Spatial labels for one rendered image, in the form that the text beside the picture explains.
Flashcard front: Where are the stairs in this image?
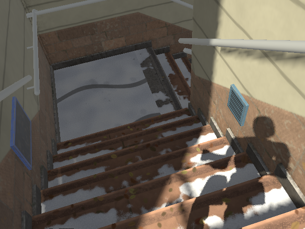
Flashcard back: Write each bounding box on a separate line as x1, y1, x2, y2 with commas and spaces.
156, 52, 192, 109
31, 108, 305, 229

